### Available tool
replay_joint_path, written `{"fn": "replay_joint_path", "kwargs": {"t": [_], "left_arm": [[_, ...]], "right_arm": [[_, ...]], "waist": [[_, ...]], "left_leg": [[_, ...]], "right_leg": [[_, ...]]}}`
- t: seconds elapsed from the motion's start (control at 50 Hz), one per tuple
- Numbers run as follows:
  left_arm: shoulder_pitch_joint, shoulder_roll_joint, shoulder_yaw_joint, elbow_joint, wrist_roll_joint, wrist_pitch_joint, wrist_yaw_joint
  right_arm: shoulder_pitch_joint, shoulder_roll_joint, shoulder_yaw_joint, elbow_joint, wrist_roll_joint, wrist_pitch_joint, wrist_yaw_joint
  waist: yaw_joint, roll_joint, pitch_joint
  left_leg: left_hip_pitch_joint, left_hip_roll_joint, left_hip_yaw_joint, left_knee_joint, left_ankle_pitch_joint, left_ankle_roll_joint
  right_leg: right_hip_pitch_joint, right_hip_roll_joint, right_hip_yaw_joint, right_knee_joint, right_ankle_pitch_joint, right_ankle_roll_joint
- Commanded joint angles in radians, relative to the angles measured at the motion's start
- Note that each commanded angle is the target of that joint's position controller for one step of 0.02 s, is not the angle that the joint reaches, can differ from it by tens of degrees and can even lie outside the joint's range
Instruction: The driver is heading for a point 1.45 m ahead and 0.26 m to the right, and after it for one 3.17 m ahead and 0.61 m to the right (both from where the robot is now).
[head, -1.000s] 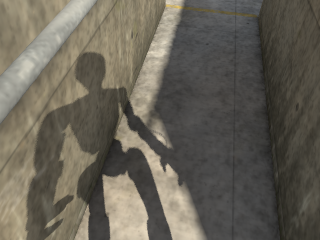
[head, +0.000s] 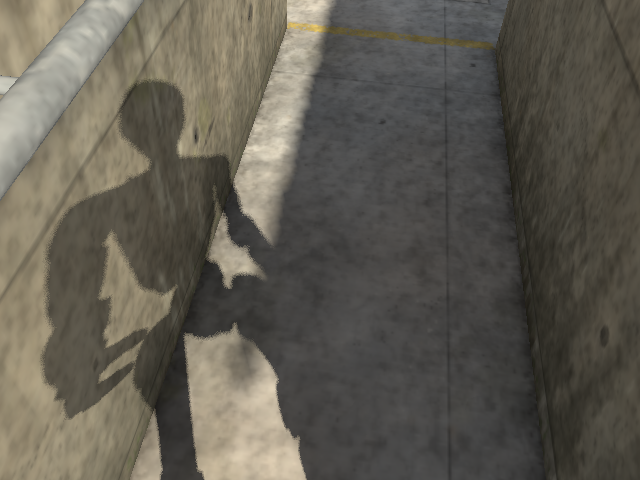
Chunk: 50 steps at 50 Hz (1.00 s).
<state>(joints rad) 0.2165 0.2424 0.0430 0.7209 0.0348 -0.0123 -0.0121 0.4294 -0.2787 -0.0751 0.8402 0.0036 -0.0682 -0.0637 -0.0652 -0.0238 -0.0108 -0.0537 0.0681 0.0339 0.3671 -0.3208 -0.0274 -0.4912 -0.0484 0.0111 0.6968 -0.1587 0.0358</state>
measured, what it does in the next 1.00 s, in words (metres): walks ahead: right foot, then left foot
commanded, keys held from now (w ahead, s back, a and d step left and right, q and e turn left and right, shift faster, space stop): w+shift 1.00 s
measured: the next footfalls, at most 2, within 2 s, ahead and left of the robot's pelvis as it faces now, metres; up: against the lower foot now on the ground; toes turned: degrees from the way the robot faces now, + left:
right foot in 0.06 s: +0.14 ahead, -0.14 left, +0.00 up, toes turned +0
left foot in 0.50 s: +0.48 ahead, +0.08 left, +0.00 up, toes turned +1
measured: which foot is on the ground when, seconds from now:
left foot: down 0.00-0.06, up 0.08-0.48, down 0.50-0.96, up 0.98-1.00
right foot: up 0.00-0.04, down 0.06-0.50, up 0.52-0.98, down 1.00-1.00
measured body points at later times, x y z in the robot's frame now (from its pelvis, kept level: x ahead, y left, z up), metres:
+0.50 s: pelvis +0.29 -0.02 -0.03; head +0.32 -0.02 +0.42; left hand +0.23 +0.25 -0.16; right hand +0.48 -0.24 -0.13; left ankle +0.45 +0.08 -0.74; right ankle +0.11 -0.14 -0.73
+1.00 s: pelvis +0.40 -0.08 -0.01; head +0.40 -0.10 +0.44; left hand +0.47 +0.19 -0.13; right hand +0.44 -0.38 -0.15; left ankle +0.44 +0.08 -0.73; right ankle +0.35 -0.20 -0.75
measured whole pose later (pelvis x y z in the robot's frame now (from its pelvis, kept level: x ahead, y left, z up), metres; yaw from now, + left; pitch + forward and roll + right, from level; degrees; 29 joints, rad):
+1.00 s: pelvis +0.40 -0.08 -0.01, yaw -1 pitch +1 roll +1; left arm 0.29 0.25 0.05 0.83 0.02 0.00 0.02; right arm 0.32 -0.27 -0.11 0.93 0.01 0.01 -0.09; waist 0.04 0.01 -0.02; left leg -0.39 0.05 -0.03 0.67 -0.37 0.00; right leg -0.21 -0.03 -0.01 0.58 -0.40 -0.04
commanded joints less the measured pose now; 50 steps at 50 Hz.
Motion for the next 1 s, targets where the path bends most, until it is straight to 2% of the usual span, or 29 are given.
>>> {"fn": "replay_joint_path", "kwargs": {"t": [0.02, 0.04, 0.06, 0.08, 0.1, 0.14, 0.3, 0.34, 0.36, 0.38, 0.44, 0.46, 0.5, 0.52, 0.54, 0.6, 0.66, 0.68, 0.72, 0.74, 0.8, 0.82, 0.84, 0.86, 0.88, 0.9, 0.92, 0.96, 1.0], "left_arm": [[0.110, 0.120, 0.040, 0.012, 0.000, -0.038, 0.017], [0.264, 0.156, 0.057, 0.087, 0.000, -0.029, 0.006], [0.342, 0.188, 0.069, 0.109, 0.043, -0.044, 0.015], [0.408, 0.308, 0.087, 0.087, 0.017, -0.059, 0.015], [0.371, 0.302, 0.092, 0.093, -0.015, -0.073, 0.007], [0.199, 0.178, 0.075, 0.066, -0.015, -0.085, 0.016], [0.246, 0.106, 0.053, 0.150, -0.045, -0.088, 0.036], [0.240, 0.077, 0.045, 0.142, -0.076, -0.079, 0.043], [0.245, 0.086, 0.037, 0.113, -0.022, -0.087, 0.050], [0.256, 0.165, 0.062, 0.108, -0.027, -0.066, 0.066], [0.287, 0.095, 0.029, 0.161, -0.047, -0.054, 0.030], [0.186, 0.197, 0.063, 0.087, -0.040, -0.062, 0.070], [0.215, 0.179, 0.055, 0.154, -0.084, -0.024, 0.079], [0.429, 0.061, 0.025, 0.147, -0.021, -0.012, 0.057], [0.266, -0.052, 0.011, 0.086, -0.130, -0.044, 0.039], [0.223, 0.024, 0.009, 0.151, -0.045, -0.051, 0.009], [0.261, 0.109, 0.047, 0.183, -0.075, 0.073, 0.068], [0.233, 0.042, 0.021, 0.217, -0.013, 0.083, 0.031], [0.200, -0.002, 0.008, 0.210, -0.016, 0.091, 0.012], [0.173, -0.011, 0.021, 0.179, -0.069, 0.080, 0.029], [0.090, -0.042, -0.014, 0.181, -0.025, 0.034, 0.024], [0.075, -0.038, -0.018, 0.164, -0.018, 0.023, 0.029], [0.016, 0.050, -0.005, 0.127, 0.019, 0.087, -0.045], [-0.005, 0.037, 0.015, 0.116, 0.034, 0.102, -0.032], [0.052, 0.066, 0.037, 0.063, -0.049, 0.079, 0.025], [0.096, 0.031, 0.012, 0.077, -0.038, 0.048, 0.039], [0.169, 0.094, 0.034, 0.089, -0.034, 0.067, 0.027], [0.349, 0.016, 0.039, 0.193, 0.001, 0.027, 0.050], [0.449, 0.048, 0.024, 0.239, -0.015, -0.024, 0.037]], "right_arm": [[-0.083, -0.086, -0.016, -0.044, -0.021, 0.014, 0.028], [-0.122, -0.098, -0.011, -0.097, -0.032, 0.006, 0.028], [-0.114, -0.031, 0.005, -0.097, -0.024, -0.002, 0.037], [-0.120, 0.067, 0.035, -0.150, -0.026, -0.008, 0.064], [-0.041, -0.015, 0.006, -0.117, -0.024, -0.006, 0.093], [-0.036, -0.062, -0.015, -0.032, -0.038, 0.019, 0.089], [-0.362, 0.009, 0.034, -0.099, -0.076, 0.048, 0.080], [-0.437, 0.006, 0.052, -0.134, -0.048, 0.040, 0.071], [-0.399, 0.003, 0.046, -0.062, -0.030, 0.039, 0.061], [-0.333, 0.026, 0.041, -0.098, 0.013, 0.019, 0.049], [-0.338, 0.023, 0.020, -0.109, 0.011, 0.018, 0.020], [-0.273, -0.055, 0.007, -0.091, -0.006, 0.032, 0.048], [0.057, -0.125, -0.033, -0.074, -0.060, 0.031, 0.050], [0.071, -0.257, -0.050, -0.074, -0.021, 0.049, 0.017], [0.061, -0.154, -0.025, -0.011, -0.006, 0.046, 0.006], [-0.116, 0.090, 0.040, -0.018, -0.011, 0.054, 0.011], [-0.221, -0.124, -0.017, -0.071, -0.055, 0.067, 0.074], [-0.178, -0.035, 0.009, -0.022, -0.016, 0.050, 0.054], [-0.160, -0.067, -0.005, 0.003, -0.011, 0.046, 0.040], [-0.242, -0.121, -0.013, -0.004, -0.045, 0.060, 0.045], [-0.143, 0.020, 0.013, 0.049, 0.005, 0.097, 0.026], [-0.133, -0.023, 0.002, 0.060, 0.017, 0.109, 0.024], [-0.028, -0.201, -0.076, 0.048, 0.008, 0.124, -0.026], [0.046, -0.269, -0.101, 0.070, 0.008, 0.117, -0.035], [-0.086, -0.325, -0.095, 0.026, -0.005, 0.059, -0.042], [-0.183, -0.211, -0.074, 0.016, 0.027, 0.059, -0.037], [-0.255, -0.245, -0.085, -0.014, 0.040, 0.029, -0.037], [-0.363, -0.113, -0.049, -0.043, 0.029, 0.043, -0.031], [-0.566, 0.077, 0.010, -0.078, -0.023, 0.050, -0.022]], "waist": [[0.127, 0.293, -0.011], [0.152, 0.066, -0.038], [0.207, -0.148, -0.046], [0.195, -0.400, -0.070], [0.157, -0.258, -0.127], [0.086, 0.040, 0.015], [0.100, -0.132, 0.126], [0.105, -0.147, 0.163], [0.149, -0.030, 0.238], [0.116, -0.152, 0.163], [0.099, -0.234, 0.029], [0.087, -0.044, 0.082], [-0.165, -0.067, -0.142], [-0.007, 0.213, -0.267], [-0.002, 0.277, -0.261], [0.054, 0.132, -0.147], [0.077, 0.139, -0.094], [0.077, 0.059, -0.013], [0.079, 0.146, -0.044], [0.124, 0.250, -0.086], [0.062, 0.215, -0.041], [0.088, 0.254, -0.034], [-0.019, 0.042, 0.037], [-0.028, 0.004, 0.088], [0.080, 0.285, 0.056], [0.143, 0.434, 0.021], [0.182, 0.186, 0.087], [0.289, 0.166, 0.009], [0.357, -0.257, 0.186]], "left_leg": [[-0.134, -0.002, 0.007, 0.061, 0.036, 0.124], [-0.266, 0.090, -0.078, 0.199, 0.114, 0.152], [-0.440, 0.008, 0.025, 0.606, 0.079, 0.121], [-0.726, -0.152, -0.087, 0.921, -0.254, 0.102], [-0.807, -0.126, -0.233, 1.068, -0.141, 0.128], [-0.811, -0.033, -0.217, 1.139, 0.070, 0.108], [-0.811, 0.029, -0.042, 0.835, 0.206, 0.025], [-0.724, 0.035, -0.009, 0.557, 0.244, 0.013], [-0.730, 0.002, 0.014, 0.458, 0.283, -0.002], [-0.653, 0.004, -0.039, 0.391, 0.277, -0.020], [-0.241, -0.108, 0.070, 0.307, 0.325, 0.009], [-0.257, -0.140, 0.061, 0.272, 0.397, 0.016], [0.150, -0.003, -0.085, 0.147, 0.588, 0.089], [0.275, 0.326, -0.539, 0.262, 0.788, 0.144], [0.190, 0.389, -0.431, 0.190, 1.467, 0.368], [-0.017, 0.258, -0.325, 0.056, 0.878, 0.317], [-0.194, 0.272, -0.373, 0.012, 0.650, 0.284], [-0.266, 0.225, -0.253, -0.034, 0.536, 0.225], [-0.282, 0.186, -0.197, -0.070, 0.463, 0.168], [-0.288, 0.144, -0.155, -0.075, 0.356, 0.171], [-0.279, 0.103, -0.115, -0.080, 0.146, 0.145], [-0.302, 0.075, -0.100, -0.059, 0.056, 0.140], [-0.197, 0.357, -0.490, -0.198, -0.451, 0.190], [-0.184, 0.444, -0.688, -0.233, -0.608, 0.229], [-0.244, 0.401, -0.687, -0.261, -0.645, 0.205], [-0.360, 0.230, -0.425, -0.184, -0.450, 0.134], [-0.455, 0.360, -0.473, -0.264, -0.387, 0.124], [-0.582, 0.050, -0.108, -0.049, -0.313, 0.017], [-0.879, -0.161, -0.082, 0.715, -0.326, 0.111]], "right_leg": [[0.330, 0.046, -0.059, -0.227, 0.018, 0.014], [0.495, 0.153, -0.201, -0.165, -0.164, -0.010], [0.562, -0.048, 0.094, -0.284, -0.365, -0.080], [0.628, -0.261, 0.618, -0.493, -0.623, -0.153], [0.609, -0.348, 0.900, -0.584, -0.841, -0.188], [0.456, -0.308, 0.629, -0.442, -0.456, -0.111], [0.350, -0.109, 0.165, -0.508, -0.077, -0.190], [0.336, -0.077, 0.085, -0.529, 0.071, -0.196], [0.392, -0.146, 0.119, -0.459, 0.607, -0.162], [0.415, -0.115, 0.074, -0.381, 0.817, -0.109], [0.345, -0.027, 0.002, -0.374, 0.436, -0.196], [0.330, -0.147, 0.083, -0.294, 0.932, -0.155], [0.236, 0.044, -0.006, 0.247, 0.307, -0.029], [0.041, 0.176, 0.133, 0.689, -0.634, 0.011], [0.002, 0.168, 0.211, 0.827, -0.586, -0.053], [-0.007, 0.063, 0.156, 0.603, -0.471, -0.083], [0.081, 0.071, 0.177, 0.578, -0.437, 0.058], [0.083, 0.075, 0.093, 0.435, -0.298, -0.048], [0.153, 0.076, 0.036, 0.302, -0.201, -0.090], [0.248, -0.013, 0.113, 0.216, -0.270, -0.021], [0.253, 0.045, -0.018, 0.062, -0.099, -0.062], [0.283, 0.042, -0.047, 0.015, -0.076, -0.081], [0.004, 0.071, -0.089, 0.103, -0.196, -0.105], [-0.085, 0.010, 0.030, 0.206, -0.228, -0.122], [-0.044, -0.049, 0.140, 0.293, -0.351, -0.083], [0.164, -0.071, 0.155, 0.120, -0.462, -0.106], [0.183, -0.051, 0.035, 0.189, -0.303, -0.088], [0.543, 0.077, -0.122, -0.075, -0.247, -0.089], [0.564, -0.001, 0.077, -0.338, -0.295, -0.069]]}}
